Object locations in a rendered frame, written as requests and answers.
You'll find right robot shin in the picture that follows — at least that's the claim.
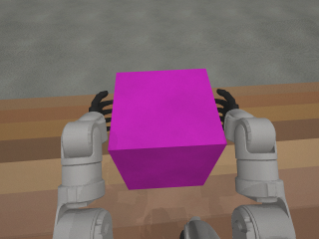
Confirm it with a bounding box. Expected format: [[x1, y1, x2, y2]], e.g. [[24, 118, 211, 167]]
[[188, 216, 200, 223]]

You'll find carton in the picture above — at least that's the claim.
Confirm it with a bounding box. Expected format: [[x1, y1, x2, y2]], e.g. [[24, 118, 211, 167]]
[[108, 69, 227, 190]]

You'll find right robot thigh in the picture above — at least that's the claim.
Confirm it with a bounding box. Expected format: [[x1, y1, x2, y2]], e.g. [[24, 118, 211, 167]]
[[183, 220, 220, 239]]

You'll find robot left hand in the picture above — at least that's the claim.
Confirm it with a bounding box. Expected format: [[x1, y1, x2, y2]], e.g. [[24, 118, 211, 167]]
[[89, 91, 114, 131]]

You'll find left robot upper arm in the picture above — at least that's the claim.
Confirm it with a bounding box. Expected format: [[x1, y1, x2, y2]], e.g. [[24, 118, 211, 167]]
[[54, 207, 114, 239]]

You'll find robot left forearm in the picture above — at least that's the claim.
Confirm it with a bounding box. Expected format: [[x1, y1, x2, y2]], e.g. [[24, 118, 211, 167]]
[[52, 112, 108, 239]]

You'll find right robot upper arm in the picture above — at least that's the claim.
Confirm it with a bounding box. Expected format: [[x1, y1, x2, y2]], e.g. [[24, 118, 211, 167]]
[[231, 204, 296, 239]]

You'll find robot right forearm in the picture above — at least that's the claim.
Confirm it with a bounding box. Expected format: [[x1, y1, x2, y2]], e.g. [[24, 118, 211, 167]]
[[223, 109, 296, 239]]

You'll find robot right hand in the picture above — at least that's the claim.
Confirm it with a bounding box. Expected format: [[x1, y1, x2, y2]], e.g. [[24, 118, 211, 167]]
[[214, 89, 239, 130]]

